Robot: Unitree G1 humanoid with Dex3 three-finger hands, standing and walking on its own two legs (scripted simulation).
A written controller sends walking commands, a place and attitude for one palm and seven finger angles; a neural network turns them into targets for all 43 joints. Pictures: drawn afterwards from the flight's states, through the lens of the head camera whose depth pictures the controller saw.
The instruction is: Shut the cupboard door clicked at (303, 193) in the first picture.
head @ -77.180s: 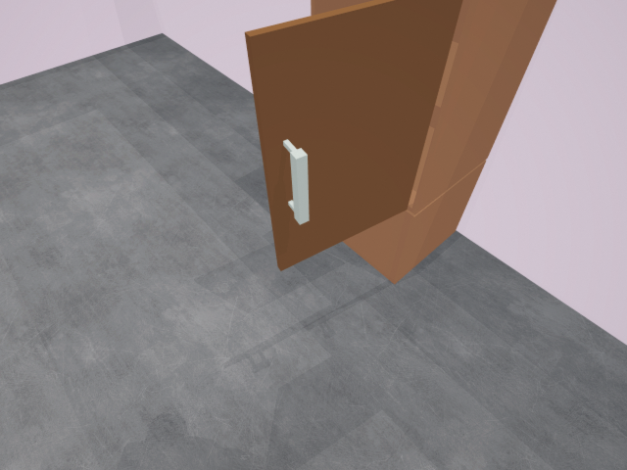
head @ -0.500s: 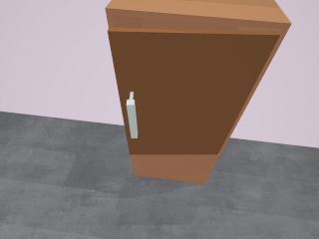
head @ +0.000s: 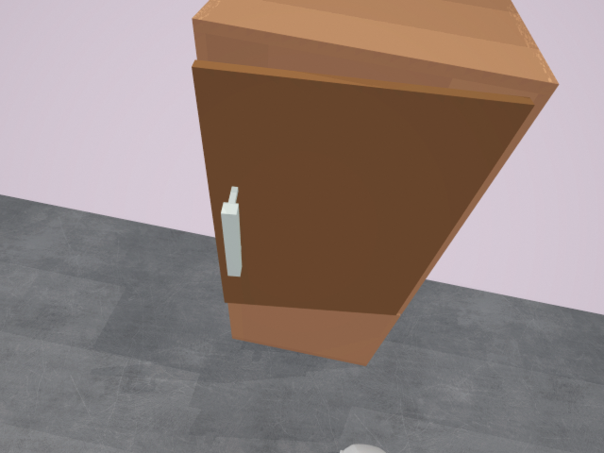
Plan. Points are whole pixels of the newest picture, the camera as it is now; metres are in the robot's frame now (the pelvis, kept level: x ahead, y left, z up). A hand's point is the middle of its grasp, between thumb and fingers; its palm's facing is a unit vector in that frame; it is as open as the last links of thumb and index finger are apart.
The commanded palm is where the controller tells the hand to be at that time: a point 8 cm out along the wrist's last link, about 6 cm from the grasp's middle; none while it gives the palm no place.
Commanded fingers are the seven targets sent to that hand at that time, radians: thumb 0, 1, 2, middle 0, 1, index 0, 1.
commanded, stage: shuffle to correct the standing spot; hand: left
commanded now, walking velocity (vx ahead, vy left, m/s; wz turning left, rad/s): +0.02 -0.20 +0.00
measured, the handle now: (234, 233) +0.45 +0.15 -0.03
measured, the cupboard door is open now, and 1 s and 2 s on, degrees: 8 8 8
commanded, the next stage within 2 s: come to a stop and stand still in 0.08 s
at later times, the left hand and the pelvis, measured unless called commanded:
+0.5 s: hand out of the picture +0.07 +0.06 -0.15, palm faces +0.05 -0.97 -0.25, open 7.2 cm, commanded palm none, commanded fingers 0.00 0.90 0.90 -0.20 -0.30 -0.20 -0.30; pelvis +0.01 -0.12 +0.00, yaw +1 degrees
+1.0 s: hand out of the picture -0.06 +0.12 -0.18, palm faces +0.13 -0.98 -0.16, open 7.4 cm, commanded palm none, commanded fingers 0.00 0.90 0.90 -0.20 -0.30 -0.20 -0.30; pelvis -0.03 -0.06 +0.01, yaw +3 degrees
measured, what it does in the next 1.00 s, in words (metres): steps on the spot: right foot, then left foot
